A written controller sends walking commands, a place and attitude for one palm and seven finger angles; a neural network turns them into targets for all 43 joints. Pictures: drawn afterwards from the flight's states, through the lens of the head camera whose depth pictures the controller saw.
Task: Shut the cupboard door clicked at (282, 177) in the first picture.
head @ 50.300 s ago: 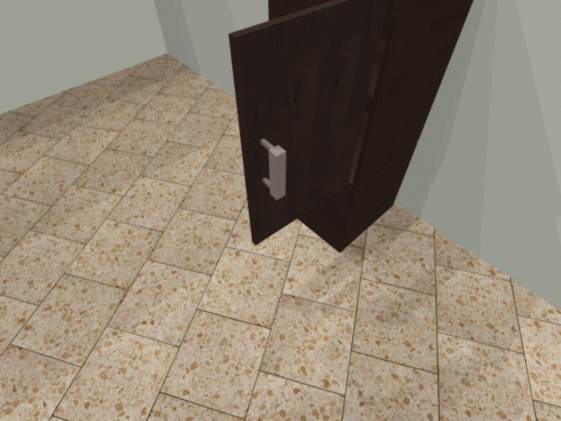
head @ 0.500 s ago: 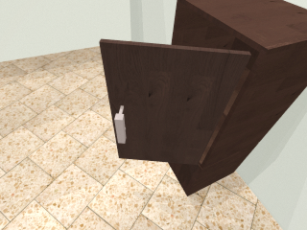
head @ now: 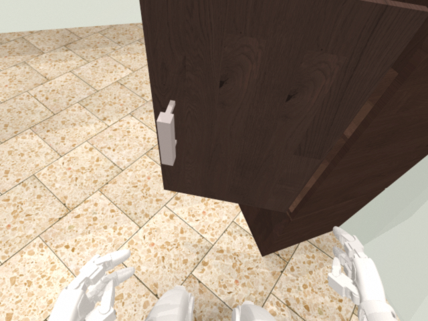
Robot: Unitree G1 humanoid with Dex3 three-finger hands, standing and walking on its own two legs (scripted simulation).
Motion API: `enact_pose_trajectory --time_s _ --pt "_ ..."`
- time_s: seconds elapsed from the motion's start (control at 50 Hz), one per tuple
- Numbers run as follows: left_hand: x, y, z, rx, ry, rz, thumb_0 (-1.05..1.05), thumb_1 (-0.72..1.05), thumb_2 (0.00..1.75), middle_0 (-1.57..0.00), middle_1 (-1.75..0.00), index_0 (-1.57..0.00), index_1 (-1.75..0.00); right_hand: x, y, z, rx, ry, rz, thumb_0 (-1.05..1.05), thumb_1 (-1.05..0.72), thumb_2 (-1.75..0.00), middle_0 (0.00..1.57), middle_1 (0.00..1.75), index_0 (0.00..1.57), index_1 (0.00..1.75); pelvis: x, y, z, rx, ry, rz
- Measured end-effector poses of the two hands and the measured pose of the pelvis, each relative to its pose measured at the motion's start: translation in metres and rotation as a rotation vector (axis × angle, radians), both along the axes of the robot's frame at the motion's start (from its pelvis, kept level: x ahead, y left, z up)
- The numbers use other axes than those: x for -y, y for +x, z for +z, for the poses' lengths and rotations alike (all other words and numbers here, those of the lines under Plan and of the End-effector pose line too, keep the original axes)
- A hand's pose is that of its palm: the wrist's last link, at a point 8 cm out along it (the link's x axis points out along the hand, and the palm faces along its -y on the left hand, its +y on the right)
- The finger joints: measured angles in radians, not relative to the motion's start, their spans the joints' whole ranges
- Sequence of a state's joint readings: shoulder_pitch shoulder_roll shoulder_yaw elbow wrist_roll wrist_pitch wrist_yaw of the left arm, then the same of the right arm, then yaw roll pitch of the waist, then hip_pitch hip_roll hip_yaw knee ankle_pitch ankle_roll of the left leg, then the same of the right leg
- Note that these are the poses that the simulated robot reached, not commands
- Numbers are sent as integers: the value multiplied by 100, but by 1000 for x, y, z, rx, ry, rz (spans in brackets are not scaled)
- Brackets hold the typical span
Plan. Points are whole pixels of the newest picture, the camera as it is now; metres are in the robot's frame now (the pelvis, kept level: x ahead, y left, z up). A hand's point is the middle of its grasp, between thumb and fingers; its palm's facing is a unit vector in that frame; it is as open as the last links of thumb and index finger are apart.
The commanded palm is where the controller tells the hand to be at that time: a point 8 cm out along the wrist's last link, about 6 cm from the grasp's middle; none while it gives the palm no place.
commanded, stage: raise the hand and make a fist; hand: left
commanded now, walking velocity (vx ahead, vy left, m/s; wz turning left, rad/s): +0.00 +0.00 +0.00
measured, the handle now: (170, 133) +0.47 +0.15 +0.05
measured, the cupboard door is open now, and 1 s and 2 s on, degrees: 61 61 61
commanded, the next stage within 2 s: bring the fist close to the handle in 1.46 s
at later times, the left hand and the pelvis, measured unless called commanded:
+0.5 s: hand (103, 261) +0.19 +0.19 +0.06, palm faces +0.04 -1.00 -0.06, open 3.7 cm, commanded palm +0.17 +0.23 +0.04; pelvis +0.02 -0.01 -0.01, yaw +0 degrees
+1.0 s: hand (115, 254) +0.21 +0.19 +0.03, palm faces -0.12 -0.99 +0.00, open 3.1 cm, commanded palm +0.20 +0.25 +0.05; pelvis +0.00 +0.01 +0.00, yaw +0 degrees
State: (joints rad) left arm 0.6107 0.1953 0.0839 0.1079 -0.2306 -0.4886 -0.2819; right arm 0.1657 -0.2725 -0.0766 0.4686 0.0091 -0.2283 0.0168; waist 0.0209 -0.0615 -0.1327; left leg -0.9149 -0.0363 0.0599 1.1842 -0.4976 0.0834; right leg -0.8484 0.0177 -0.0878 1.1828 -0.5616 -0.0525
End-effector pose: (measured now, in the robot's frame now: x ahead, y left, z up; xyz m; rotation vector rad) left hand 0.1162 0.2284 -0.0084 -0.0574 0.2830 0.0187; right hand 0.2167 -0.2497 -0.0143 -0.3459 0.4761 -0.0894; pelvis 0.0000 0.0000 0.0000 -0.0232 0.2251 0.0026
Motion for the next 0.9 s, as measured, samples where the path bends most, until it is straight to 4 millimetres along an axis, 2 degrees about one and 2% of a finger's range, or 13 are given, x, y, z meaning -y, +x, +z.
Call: enact_pose_trajectory --time_s 0.04,0.08,0.14,0.18,0.22,0.28,0.36,0.46,0.52,0.6,0.68,0.8,0.9 --pt "-14 -12 5 20 51 70 2 91 89 -48 -61 -49 -61 -6 18 -11 8 -9 50 1 -91 -90 20 30 20 30 2 1 -10 -26 -17 14" --pt "-21 -11 26 125 95 105 2 91 89 -52 -65 -52 -65 -16 32 -25 9 8 92 1 -91 -90 20 30 20 30 3 1 -17 -38 -35 28" --pt "-12 12 62 339 123 62 2 91 90 -57 -71 -57 -71 -34 41 -45 9 64 129 1 -91 -90 20 30 20 30 4 0 -24 -54 -53 40" --pt "3 36 73 430 117 -34 2 91 90 -60 -74 -61 -75 -45 38 -58 -2 114 123 1 -91 -90 20 30 20 30 5 -1 -27 -73 -55 33" --pt "18 59 67 406 94 -148 2 91 90 -64 -78 -64 -79 -51 29 -68 -33 168 92 1 -91 -90 21 30 20 30 7 -1 -28 -90 -48 22" --pt "30 81 41 203 39 -259 1 91 90 -69 -84 -70 -85 -51 8 -77 -109 223 24 1 -91 -90 21 30 20 30 10 2 -24 -101 -31 9" --pt "12 78 33 37 23 -150 1 90 89 -77 -92 -78 -93 -35 -20 -77 -208 219 -69 1 -91 -90 21 30 20 30 14 11 -12 -92 -15 -7" --pt "-17 58 65 165 111 30 2 91 89 -86 -102 -86 -103 -8 -40 -72 -255 138 -109 2 -91 -90 21 30 20 30 12 18 -6 -87 -22 1" --pt "-13 57 66 249 112 -10 2 91 90 -91 -108 -92 -109 4 -42 -74 -243 91 -107 2 -91 -90 21 30 20 30 8 14 -11 -95 -30 9" --pt "6 68 39 224 46 -155 1 91 90 -99 -117 -99 -117 13 -41 -74 -203 57 -126 2 -91 -90 21 30 20 30 5 6 -20 -106 -33 0" --pt "7 78 35 202 37 -195 2 90 90 -106 -124 -107 -125 7 -38 -65 -168 63 -142 2 -91 -90 20 30 20 30 3 3 -19 -94 -33 -9" --pt "-19 76 77 295 91 -34 2 90 89 -117 -136 -118 -137 -20 -32 -48 -143 121 -107 1 -91 -90 20 30 20 30 -4 6 -4 -61 -40 -1" --pt "-17 75 57 198 73 -80 1 90 90 -124 -144 -125 -144 -37 -27 -44 -135 132 -47 1 -91 -90 21 30 20 30 -9 4 0 -59 -46 9"
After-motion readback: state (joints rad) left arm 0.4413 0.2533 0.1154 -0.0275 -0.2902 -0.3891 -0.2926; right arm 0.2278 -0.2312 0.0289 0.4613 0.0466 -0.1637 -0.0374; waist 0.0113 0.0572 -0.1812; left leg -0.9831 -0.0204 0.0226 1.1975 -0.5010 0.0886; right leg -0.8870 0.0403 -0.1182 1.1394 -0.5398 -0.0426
